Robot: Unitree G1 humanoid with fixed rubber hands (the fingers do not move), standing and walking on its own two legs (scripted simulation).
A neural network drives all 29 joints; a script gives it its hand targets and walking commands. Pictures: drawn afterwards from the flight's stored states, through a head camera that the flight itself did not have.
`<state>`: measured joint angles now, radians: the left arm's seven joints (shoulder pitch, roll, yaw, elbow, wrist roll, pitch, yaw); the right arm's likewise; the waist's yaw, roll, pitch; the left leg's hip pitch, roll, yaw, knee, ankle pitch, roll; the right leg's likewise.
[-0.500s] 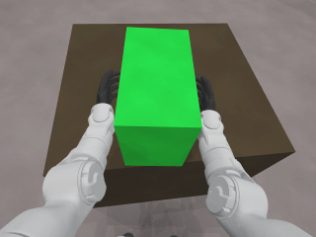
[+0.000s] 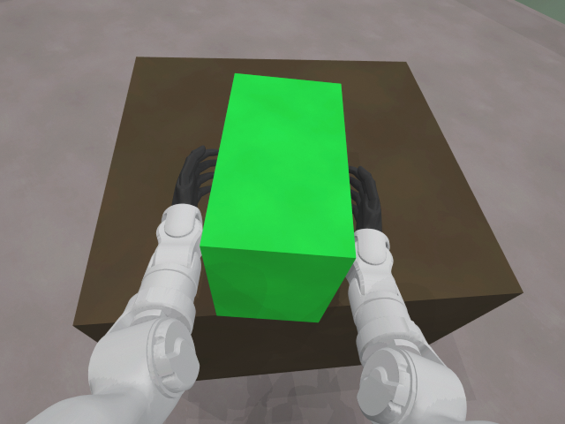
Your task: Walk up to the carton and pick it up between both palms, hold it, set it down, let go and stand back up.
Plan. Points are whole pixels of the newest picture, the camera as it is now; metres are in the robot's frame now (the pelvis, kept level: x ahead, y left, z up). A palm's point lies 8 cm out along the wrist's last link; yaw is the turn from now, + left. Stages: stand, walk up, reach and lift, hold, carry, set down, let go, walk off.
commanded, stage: reach and lift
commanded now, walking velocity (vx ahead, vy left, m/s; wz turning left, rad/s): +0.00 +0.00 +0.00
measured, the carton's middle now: (277, 201) +0.44 +0.03 +0.00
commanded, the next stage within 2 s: none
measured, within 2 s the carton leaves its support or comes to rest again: leaves its support in 1.18 s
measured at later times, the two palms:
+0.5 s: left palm (188, 200) +0.40 +0.16 +0.04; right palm (366, 221) +0.39 -0.10 +0.04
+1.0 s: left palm (188, 200) +0.40 +0.16 +0.04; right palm (366, 221) +0.39 -0.10 +0.04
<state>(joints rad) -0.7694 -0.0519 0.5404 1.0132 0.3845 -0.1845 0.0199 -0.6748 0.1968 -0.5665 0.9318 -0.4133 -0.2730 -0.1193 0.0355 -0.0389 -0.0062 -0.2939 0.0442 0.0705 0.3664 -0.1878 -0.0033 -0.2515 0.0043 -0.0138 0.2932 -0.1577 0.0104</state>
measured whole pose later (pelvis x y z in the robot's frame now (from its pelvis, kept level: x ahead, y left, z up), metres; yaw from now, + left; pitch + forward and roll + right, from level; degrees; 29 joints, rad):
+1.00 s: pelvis +0.00 +0.00 +0.00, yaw +1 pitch +8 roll -1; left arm -0.74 -0.08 0.51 0.95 0.39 -0.15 0.03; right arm -0.65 0.17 -0.54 0.95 -0.39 -0.31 -0.12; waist 0.02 -0.05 -0.03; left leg -0.31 0.03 0.05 0.33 -0.17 0.00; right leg -0.25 0.00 -0.03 0.24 -0.13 0.01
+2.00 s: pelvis -0.02 +0.00 +0.00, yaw +3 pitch +6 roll -2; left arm -0.80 0.01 0.29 1.01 0.15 -0.04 0.14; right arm -0.73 0.05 -0.22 1.05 -0.07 -0.21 -0.20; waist -0.01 -0.02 -0.12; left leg -0.31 0.04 0.02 0.37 -0.16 -0.01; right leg -0.23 0.00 -0.06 0.26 -0.13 0.01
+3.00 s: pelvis -0.03 +0.00 +0.00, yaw +4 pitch -5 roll -1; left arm -0.78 -0.06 0.31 0.34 0.30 0.68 0.10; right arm -0.77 -0.02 -0.04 0.65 0.24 0.33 -0.23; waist -0.11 -0.04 -0.01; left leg -0.13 0.03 0.00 0.39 -0.17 0.00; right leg -0.05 -0.01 -0.08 0.29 -0.15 0.01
